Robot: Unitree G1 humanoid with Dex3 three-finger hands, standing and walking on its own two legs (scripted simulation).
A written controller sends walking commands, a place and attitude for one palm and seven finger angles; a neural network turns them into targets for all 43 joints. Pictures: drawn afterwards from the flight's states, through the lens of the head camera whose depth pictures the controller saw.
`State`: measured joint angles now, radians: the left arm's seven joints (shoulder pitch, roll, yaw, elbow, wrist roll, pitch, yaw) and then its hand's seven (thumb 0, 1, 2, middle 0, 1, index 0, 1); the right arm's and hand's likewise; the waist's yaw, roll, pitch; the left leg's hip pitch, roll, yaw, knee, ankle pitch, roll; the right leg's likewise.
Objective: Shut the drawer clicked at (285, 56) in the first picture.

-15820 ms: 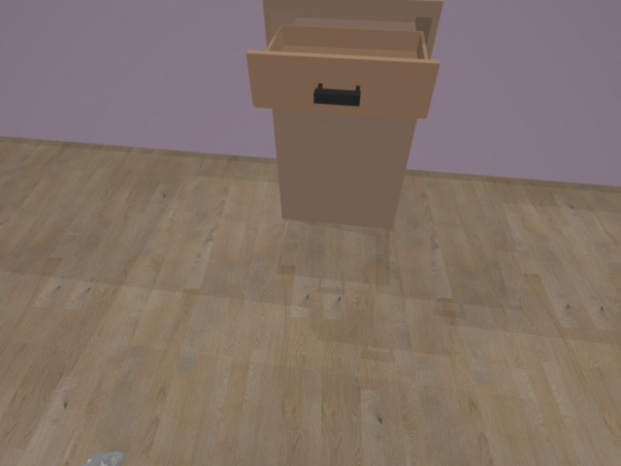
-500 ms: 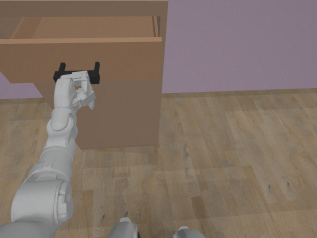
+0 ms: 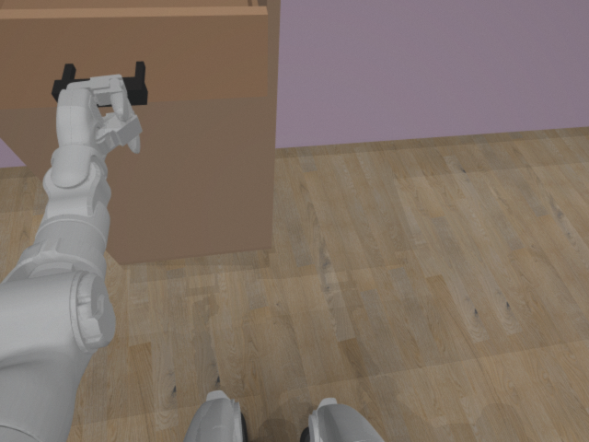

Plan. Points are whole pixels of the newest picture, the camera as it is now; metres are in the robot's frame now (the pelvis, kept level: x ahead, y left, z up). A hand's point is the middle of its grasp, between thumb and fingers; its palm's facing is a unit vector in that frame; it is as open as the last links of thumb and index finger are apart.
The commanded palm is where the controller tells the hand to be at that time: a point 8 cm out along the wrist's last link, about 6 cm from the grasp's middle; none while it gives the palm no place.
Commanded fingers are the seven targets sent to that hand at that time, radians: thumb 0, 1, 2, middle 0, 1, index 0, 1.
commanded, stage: push the drawer shut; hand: left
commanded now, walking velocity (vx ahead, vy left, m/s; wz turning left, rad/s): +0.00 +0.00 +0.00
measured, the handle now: (103, 81) +0.60 +0.22 +0.10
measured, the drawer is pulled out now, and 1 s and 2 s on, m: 0.05 0.00 0.00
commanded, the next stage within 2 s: pull the fist back off the drawer in 0.66 s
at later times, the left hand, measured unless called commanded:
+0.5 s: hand (130, 92) +0.58 +0.18 +0.10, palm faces +0.06 -1.00 -0.04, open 2.8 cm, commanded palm +0.58 +0.21 +0.10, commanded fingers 0.00 0.90 0.90 -1.40 -1.60 -1.40 -1.60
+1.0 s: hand (122, 90) +0.58 +0.19 +0.10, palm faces +0.05 -1.00 -0.03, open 3.0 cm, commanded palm +0.58 +0.21 +0.10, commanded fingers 0.00 0.90 0.90 -1.40 -1.60 -1.40 -1.60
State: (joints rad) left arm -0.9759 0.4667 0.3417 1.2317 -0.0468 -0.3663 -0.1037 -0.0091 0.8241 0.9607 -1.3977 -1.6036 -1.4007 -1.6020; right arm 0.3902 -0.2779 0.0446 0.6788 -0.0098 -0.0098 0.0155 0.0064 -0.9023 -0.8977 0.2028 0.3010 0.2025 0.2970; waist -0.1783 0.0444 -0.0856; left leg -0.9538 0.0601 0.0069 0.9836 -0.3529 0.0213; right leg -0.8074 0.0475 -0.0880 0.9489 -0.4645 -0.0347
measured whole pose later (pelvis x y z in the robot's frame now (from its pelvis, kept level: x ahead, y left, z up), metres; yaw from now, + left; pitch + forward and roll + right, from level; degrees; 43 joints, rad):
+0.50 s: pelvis +0.01 +0.02 -0.01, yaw -1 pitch +24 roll -5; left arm -1.17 0.58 0.38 1.33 0.03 -0.32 -0.10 -0.04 0.72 0.95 -1.40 -1.60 -1.40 -1.60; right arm 0.45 -0.27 0.06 0.67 -0.05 0.03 0.03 0.00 -0.90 -0.90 0.20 0.30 0.20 0.30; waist -0.24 0.05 -0.09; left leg -1.08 0.06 0.00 1.03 -0.37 0.04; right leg -0.91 0.05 -0.09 0.96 -0.47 -0.02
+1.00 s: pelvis -0.02 +0.02 -0.02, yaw -1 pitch +25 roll -7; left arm -1.30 0.66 0.35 1.39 0.05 -0.26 -0.10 -0.03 0.63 0.91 -1.40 -1.60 -1.40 -1.60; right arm 0.45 -0.29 0.09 0.66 -0.05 -0.01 0.02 0.00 -0.90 -0.90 0.20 0.30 0.20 0.30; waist -0.28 0.05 -0.08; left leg -1.17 0.06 -0.02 1.08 -0.35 0.05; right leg -1.00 0.05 -0.11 1.00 -0.45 -0.01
